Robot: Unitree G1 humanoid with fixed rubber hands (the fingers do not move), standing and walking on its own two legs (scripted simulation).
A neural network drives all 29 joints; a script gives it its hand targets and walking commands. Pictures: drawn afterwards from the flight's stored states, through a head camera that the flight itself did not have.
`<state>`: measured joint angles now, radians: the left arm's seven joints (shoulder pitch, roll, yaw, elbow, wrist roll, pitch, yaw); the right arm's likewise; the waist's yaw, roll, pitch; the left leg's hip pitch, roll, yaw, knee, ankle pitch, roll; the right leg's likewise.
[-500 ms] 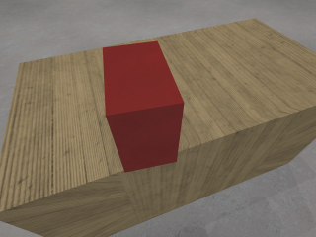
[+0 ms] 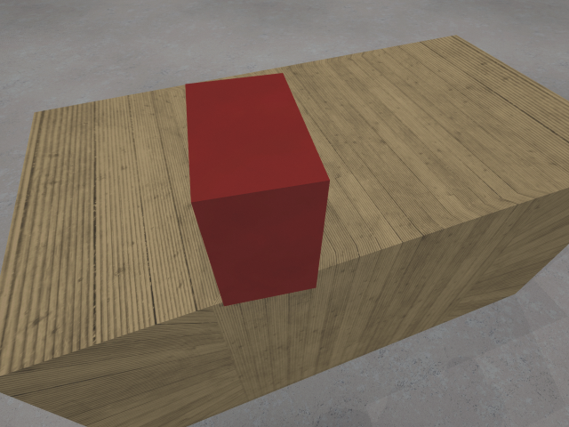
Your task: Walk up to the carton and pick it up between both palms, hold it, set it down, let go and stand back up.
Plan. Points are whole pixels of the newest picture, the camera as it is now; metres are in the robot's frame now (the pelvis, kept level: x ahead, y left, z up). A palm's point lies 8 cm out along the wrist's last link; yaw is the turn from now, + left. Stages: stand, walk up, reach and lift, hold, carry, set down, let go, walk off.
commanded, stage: stand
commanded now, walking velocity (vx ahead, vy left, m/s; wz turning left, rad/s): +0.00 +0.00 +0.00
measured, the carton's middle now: (253, 190) +0.46 +0.07 +0.06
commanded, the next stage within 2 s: none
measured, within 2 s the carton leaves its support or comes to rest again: neither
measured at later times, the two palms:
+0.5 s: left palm out of the picture -0.04 +0.19 -0.16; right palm out of the picture -0.03 -0.19 -0.15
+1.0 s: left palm out of the picture -0.02 +0.20 -0.16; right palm out of the picture -0.02 -0.19 -0.15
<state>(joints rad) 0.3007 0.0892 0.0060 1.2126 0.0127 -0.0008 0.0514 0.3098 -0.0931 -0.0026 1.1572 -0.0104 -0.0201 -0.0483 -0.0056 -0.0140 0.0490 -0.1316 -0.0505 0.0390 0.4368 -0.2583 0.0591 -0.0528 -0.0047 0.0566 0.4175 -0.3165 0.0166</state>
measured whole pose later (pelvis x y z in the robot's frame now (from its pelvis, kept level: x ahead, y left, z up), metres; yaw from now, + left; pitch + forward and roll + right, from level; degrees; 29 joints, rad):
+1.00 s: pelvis +0.01 +0.01 +0.00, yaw +0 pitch -2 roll +0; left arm 0.29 0.09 0.00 1.20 0.01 0.00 0.05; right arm 0.31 -0.09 0.00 1.17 -0.01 -0.03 -0.05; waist 0.00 -0.02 0.03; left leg -0.12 -0.06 0.05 0.42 -0.26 0.07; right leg -0.05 -0.02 0.06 0.41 -0.32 0.03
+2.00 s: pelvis +0.00 +0.02 +0.00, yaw +0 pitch -2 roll +0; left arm 0.30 0.10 0.01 1.21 0.01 0.00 0.05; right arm 0.32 -0.08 0.00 1.17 -0.01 -0.02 -0.04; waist -0.01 -0.04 0.05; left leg -0.13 -0.08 0.06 0.41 -0.24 0.09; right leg -0.06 -0.04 0.06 0.40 -0.30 0.05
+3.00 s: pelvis +0.00 +0.02 +0.00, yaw -1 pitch -2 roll +0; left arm 0.31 0.08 0.00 1.20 0.01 0.00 0.05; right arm 0.31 -0.09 0.00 1.17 0.00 -0.02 -0.04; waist -0.01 -0.04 0.04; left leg -0.15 -0.08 0.06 0.42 -0.24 0.09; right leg -0.08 -0.04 0.06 0.41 -0.30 0.06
